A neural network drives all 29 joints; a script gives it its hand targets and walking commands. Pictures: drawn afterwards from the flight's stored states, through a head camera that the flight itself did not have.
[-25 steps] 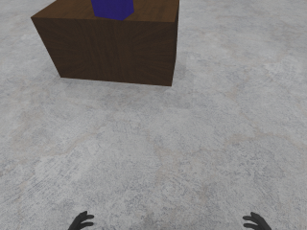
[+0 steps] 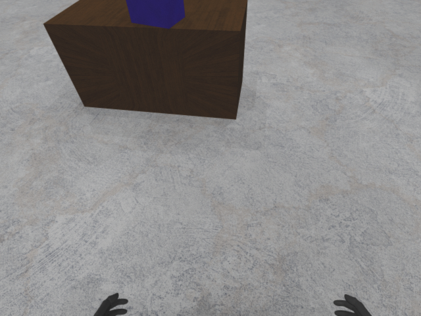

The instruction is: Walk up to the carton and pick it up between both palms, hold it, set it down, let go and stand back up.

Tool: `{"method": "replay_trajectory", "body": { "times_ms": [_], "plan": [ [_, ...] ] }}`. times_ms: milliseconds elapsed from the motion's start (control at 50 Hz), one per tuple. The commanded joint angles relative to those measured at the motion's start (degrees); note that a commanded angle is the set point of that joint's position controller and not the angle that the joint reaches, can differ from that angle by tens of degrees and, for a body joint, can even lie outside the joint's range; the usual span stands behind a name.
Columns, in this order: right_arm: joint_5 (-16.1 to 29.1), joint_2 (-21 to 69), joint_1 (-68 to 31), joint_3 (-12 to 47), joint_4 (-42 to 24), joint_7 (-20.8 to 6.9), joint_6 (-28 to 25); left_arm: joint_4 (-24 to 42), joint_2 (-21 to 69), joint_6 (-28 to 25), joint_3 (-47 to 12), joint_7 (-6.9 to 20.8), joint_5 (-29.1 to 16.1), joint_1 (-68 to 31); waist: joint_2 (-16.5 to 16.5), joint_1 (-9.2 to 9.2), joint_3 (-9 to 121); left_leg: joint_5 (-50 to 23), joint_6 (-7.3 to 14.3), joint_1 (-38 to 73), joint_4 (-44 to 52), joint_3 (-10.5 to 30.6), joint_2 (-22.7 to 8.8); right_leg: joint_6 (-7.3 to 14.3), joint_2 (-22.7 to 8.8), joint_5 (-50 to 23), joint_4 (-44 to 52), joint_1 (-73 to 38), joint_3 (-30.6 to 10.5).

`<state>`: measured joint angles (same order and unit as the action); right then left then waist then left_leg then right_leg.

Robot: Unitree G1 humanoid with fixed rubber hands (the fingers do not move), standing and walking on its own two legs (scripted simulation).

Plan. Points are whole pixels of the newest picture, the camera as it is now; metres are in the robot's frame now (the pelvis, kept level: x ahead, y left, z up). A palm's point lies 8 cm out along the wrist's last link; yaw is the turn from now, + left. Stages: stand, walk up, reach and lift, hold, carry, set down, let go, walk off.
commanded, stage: stand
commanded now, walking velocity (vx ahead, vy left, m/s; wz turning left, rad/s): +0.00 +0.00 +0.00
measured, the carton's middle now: out of the picture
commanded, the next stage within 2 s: walk up in 0.06 s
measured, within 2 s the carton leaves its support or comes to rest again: neither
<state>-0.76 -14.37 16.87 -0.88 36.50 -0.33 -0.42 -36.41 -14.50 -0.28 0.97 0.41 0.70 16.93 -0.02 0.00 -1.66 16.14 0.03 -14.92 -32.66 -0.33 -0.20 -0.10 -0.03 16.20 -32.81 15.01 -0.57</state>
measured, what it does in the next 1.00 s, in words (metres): walks ahead: left foot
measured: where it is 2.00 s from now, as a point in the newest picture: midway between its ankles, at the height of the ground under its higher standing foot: (182, 211)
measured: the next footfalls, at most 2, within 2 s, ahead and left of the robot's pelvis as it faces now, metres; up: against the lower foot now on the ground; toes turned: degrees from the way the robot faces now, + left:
left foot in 0.60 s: +0.17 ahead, +0.23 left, +0.00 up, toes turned +4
right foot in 1.08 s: +0.44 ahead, +0.02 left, +0.00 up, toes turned -9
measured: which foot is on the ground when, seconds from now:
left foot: down 0.00-0.30, up 0.32-0.58, down 0.60-1.00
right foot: down 0.00-0.60, up 0.62-1.00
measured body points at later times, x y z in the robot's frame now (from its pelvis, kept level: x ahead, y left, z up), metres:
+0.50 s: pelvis +0.04 +0.05 +0.01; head +0.03 +0.04 +0.46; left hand +0.05 +0.34 -0.11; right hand +0.18 -0.22 -0.08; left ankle +0.11 +0.20 -0.69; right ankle +0.01 -0.12 -0.73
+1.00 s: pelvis +0.24 +0.14 +0.00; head +0.26 +0.14 +0.45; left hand +0.45 +0.35 -0.09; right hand +0.15 -0.12 -0.12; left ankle +0.13 +0.23 -0.73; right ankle +0.40 +0.00 -0.70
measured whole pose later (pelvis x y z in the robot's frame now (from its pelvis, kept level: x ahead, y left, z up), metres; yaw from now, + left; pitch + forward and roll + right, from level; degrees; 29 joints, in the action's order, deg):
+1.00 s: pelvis +0.24 +0.14 +0.00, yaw -5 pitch -2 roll +0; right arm -2.3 -16.0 32.2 -2.1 44.4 -0.9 -3.3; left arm -35.0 -14.1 -0.7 2.3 2.3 2.0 11.1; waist -0.4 -6.1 -3.6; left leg 22.7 2.2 1.8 -22.3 -9.3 0.1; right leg 1.0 -2.0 5.2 -37.0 31.8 3.4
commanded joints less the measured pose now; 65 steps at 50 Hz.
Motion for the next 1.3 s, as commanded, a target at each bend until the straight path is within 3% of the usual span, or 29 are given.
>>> {"method": "replay_trajectory", "body": {
  "times_ms": [0, 220, 240, 260, 300, 320, 360, 440, 500, 540, 560, 580, 600, 620, 640, 660, 700, 740, 860, 960, 1000, 1040, 1060, 1080, 1100, 1120, 1160, 1200, 1280],
  "plan": [
    [0.0, -7.2, -0.2, -2.1, -4.5, 0.3, -1.1, 4.5, -7.1, -1.2, 2.0, -0.3, 0.0, -0.3, 0.0, -0.01, 1.3, -3.7, 1.9, 0.1, 6.1, 5.5, -4.8, 2.0, -4.7, -4.1, 6.3, 0.8, -5.5],
    [0.1, -7.3, 0.0, -2.1, -4.1, 0.3, -1.0, 4.0, -7.1, -1.1, 1.9, -0.3, -0.1, -0.1, 0.1, 0.01, 1.2, -3.7, 1.9, 0.1, 6.4, 5.6, -4.8, 2.0, -4.7, -4.1, 6.5, 0.6, -5.4],
    [-3.4, -10.1, 1.6, -4.6, -5.1, -1.4, -1.2, 3.0, -9.3, -1.8, 4.8, 0.2, 2.2, 7.5, 2.2, 1.15, 8.8, 27.0, 3.7, -0.1, -0.1, 3.7, -3.5, 6.0, -5.6, 27.7, 4.9, -2.5, -10.6],
    [-3.6, -8.8, 0.5, -4.5, -6.2, -2.2, -1.2, 2.5, -11.8, -2.1, 5.5, 0.3, 2.5, 8.5, -0.7, 1.47, 0.6, 29.3, 4.0, -10.9, -4.5, 4.9, -4.2, 9.2, -9.9, 36.0, 8.2, -0.8, -19.0],
    [-2.7, -5.4, -3.7, -3.1, -8.2, -3.8, -1.5, 0.9, -14.4, -2.6, 6.4, -0.3, 2.7, 10.2, -8.8, 4.37, -7.4, 14.2, 2.0, -27.7, -15.0, -0.9, -2.5, 16.4, -20.0, 38.9, 20.6, -8.5, -35.6],
    [-2.8, -7.1, -6.2, -3.8, -9.1, -3.7, -1.6, 0.1, -13.8, -3.0, 6.5, -0.8, 3.1, 11.5, -7.4, 5.71, -7.2, 13.4, 1.2, -32.5, -19.5, 1.7, -4.3, 17.2, -21.8, 35.7, 22.4, -11.5, -37.8],
    [-2.4, -7.4, -5.6, -4.4, -9.2, -4.0, -1.7, -1.4, -13.0, -3.8, 6.1, -1.7, 3.7, 9.4, -3.9, 4.35, -3.9, 11.2, 0.1, -31.2, -21.2, 3.6, -6.0, 15.3, -20.1, 31.9, 21.6, -11.6, -33.0],
    [-1.8, -5.6, -3.0, -5.0, -8.4, -5.5, -1.7, -2.7, -12.8, -4.7, 6.2, -1.4, 2.9, 2.4, -10.8, 1.89, -3.2, 4.0, -1.1, -15.7, -15.0, 0.2, -5.2, 11.0, -12.5, 22.4, 21.2, 0.7, -14.9],
    [-1.4, -5.3, 1.4, -5.5, -6.8, -5.1, -1.4, -2.5, -13.5, -4.1, 6.2, -0.5, 2.2, 0.5, -10.2, -0.46, -3.6, 2.3, 0.1, -1.5, -9.6, -3.3, -3.4, 10.2, -10.2, 24.2, 17.5, 10.1, -10.3],
    [-1.3, -6.5, 8.2, -6.4, -4.6, -3.9, -1.7, -2.4, -13.0, -3.2, 5.6, -0.1, 2.1, -0.4, -5.8, -4.07, -3.0, -0.2, 1.0, 10.8, -4.4, -7.0, -1.0, 8.8, -8.9, 27.5, 9.8, 17.5, -8.1],
    [-1.5, -7.9, 13.9, -7.0, -2.8, -3.1, -2.0, -2.0, -11.1, -2.7, 4.7, 0.1, 2.4, 0.4, -0.8, -6.25, -2.0, 1.8, 1.2, 17.6, -3.8, -7.7, 0.4, 7.3, -6.2, 29.4, 0.5, 21.5, -5.3],
    [-2.0, -11.4, 20.1, -7.6, -1.3, -2.1, -2.5, -1.2, -6.8, -2.3, 3.1, 0.3, 2.6, 3.0, 10.5, -8.79, 1.2, 12.0, 2.7, 24.7, -1.0, -0.4, -3.8, 5.0, -1.6, 27.9, -17.5, 26.4, -0.7],
    [-2.6, -17.0, 23.0, -7.3, -2.3, -1.0, -3.2, 2.7, -1.6, -2.3, 1.3, 0.6, 2.4, 2.7, 21.7, -9.98, 0.8, 36.7, 6.8, 21.6, 13.9, 28.2, -18.6, 1.9, 3.0, 25.9, -37.9, 35.0, -1.4],
    [-2.4, -20.1, 16.5, -7.2, -3.4, -0.1, -3.2, 4.5, -5.0, -1.7, 2.4, 0.2, 2.3, 2.6, 15.1, -6.27, -3.6, 49.4, 11.7, 12.9, 26.6, 46.3, -27.4, 1.6, 0.2, 19.5, -41.1, 36.7, -7.4],
    [-1.6, -20.1, 11.6, -7.0, -3.3, 0.3, -3.2, 4.7, -8.1, -1.4, 2.9, 0.1, 2.4, 0.0, 10.1, -4.76, -8.9, 51.5, 13.6, 6.7, 29.7, 47.2, -28.2, 1.7, -3.4, 13.5, -43.0, 36.4, -9.0],
    [-1.1, -17.6, 8.5, -6.1, -2.9, 0.3, -3.3, 4.1, -9.2, -1.4, 3.4, 0.1, 2.0, 0.6, 7.7, -2.72, -12.3, 44.2, 13.3, 4.4, 27.8, 40.0, -25.7, 1.3, -4.9, 7.6, -43.7, 36.3, -7.9],
    [-1.6, -13.0, 4.4, -4.8, -2.8, 0.3, -3.5, 1.0, -9.7, -1.4, 4.0, 0.9, 0.9, 4.0, 5.0, -0.33, -11.3, 24.6, 10.7, 0.4, 22.5, 19.6, -18.5, 0.4, -6.3, 1.4, -36.9, 28.7, -5.7],
    [-1.8, -10.9, 5.6, -4.2, -0.7, 0.0, -4.3, 0.7, -7.9, -1.3, 3.9, 1.9, 1.1, 5.1, 5.2, 0.33, -9.7, 16.7, 9.8, -2.0, 23.0, 12.0, -15.5, -0.5, -4.9, -1.0, -32.8, 23.0, -3.8],
    [-1.4, -9.4, 13.2, -3.5, 4.1, -0.4, -4.7, 5.1, -4.1, -1.6, 2.4, 2.3, 0.4, -6.7, 5.5, -4.02, -8.2, 0.2, 8.4, 6.3, 22.3, 1.0, -10.9, 0.0, -3.0, -11.6, -10.5, 22.4, 2.6],
    [-1.6, -11.2, 17.6, -3.6, 4.8, -0.2, -3.3, 7.4, -3.3, -1.8, 2.4, 1.3, 1.7, -10.9, 5.7, -5.74, -6.1, -7.9, 8.2, 11.1, 19.1, 0.9, -13.9, 1.8, -0.7, -11.2, -2.9, 15.1, 5.4],
    [-1.7, -11.6, 17.6, -3.5, 4.5, 0.1, -2.6, 7.2, -3.4, -2.2, 2.6, 0.6, 1.9, -8.9, 4.2, -4.27, -5.5, -14.4, 8.1, 11.9, 14.2, 0.0, -14.3, 3.2, 0.4, -8.7, -1.0, 11.2, 6.1],
    [-1.7, -11.2, 16.2, -2.7, 3.8, 0.2, -2.1, 4.2, -6.1, -3.1, 4.0, -0.7, 2.6, 4.2, -0.3, 2.56, 1.1, -21.1, 7.1, 8.2, -6.4, -5.3, -11.1, 5.9, 2.1, -6.0, 2.1, -5.7, 5.2],
    [-1.9, -9.4, 18.8, -1.9, 2.8, 0.2, -2.0, 2.7, -9.4, -3.4, 4.9, -1.3, 3.7, 13.4, -3.6, 6.16, 9.1, -13.4, 4.5, -2.5, -22.9, -6.8, -8.5, 9.4, -5.5, 1.1, 0.4, -21.3, -7.2],
    [-1.8, -7.7, 22.1, -1.5, 0.4, -0.3, -1.7, 2.8, -15.2, -3.3, 6.5, -2.2, 4.3, 19.4, -11.8, 7.52, 14.8, 11.2, 1.4, -17.9, -38.5, -5.2, -0.3, 16.0, -21.1, 13.4, 6.2, -32.9, -37.0],
    [-1.8, -11.8, 17.9, -2.6, -1.7, -0.3, -0.7, 2.4, -16.6, -2.5, 7.2, -3.3, 2.9, 18.7, -5.6, 8.25, 12.5, 16.2, 0.8, -25.4, -46.2, 0.8, 0.0, 21.4, -26.7, 20.6, 14.0, -32.0, -50.1],
    [-2.5, -12.8, 12.1, -3.2, -3.1, -0.6, -0.2, 2.3, -14.9, -2.3, 6.7, -4.3, 2.0, 15.3, -1.7, 8.03, 8.2, 11.4, 1.1, -28.9, -51.4, 3.6, -2.3, 21.3, -26.3, 19.2, 16.1, -27.2, -48.1],
    [-2.6, -9.8, 9.4, -3.0, -4.2, -1.4, -0.2, 2.4, -12.0, -3.2, 5.2, -4.3, 1.8, 7.8, 1.0, 4.60, -1.5, 6.1, 0.5, -28.0, -50.1, 4.4, -5.0, 17.0, -22.9, 0.9, 15.0, -13.6, -31.6],
    [-2.3, -7.4, 10.0, -2.9, -4.3, -2.4, -0.2, 1.5, -9.1, -4.5, 3.9, -3.1, 1.6, 3.2, -0.4, 0.95, -4.8, 4.4, -0.2, -21.3, -42.6, 4.7, -6.4, 14.0, -16.7, -8.0, 15.5, -2.4, -19.7],
    [-1.6, -3.9, 9.1, -2.1, -4.3, -4.0, 0.0, -0.5, -9.6, -6.1, 3.7, -1.6, 1.6, 0.9, -6.8, -1.73, -5.5, -2.1, -1.4, -16.9, -28.8, 0.5, -6.4, 12.9, -11.0, -12.3, 17.6, 4.0, -8.4]
  ]
}}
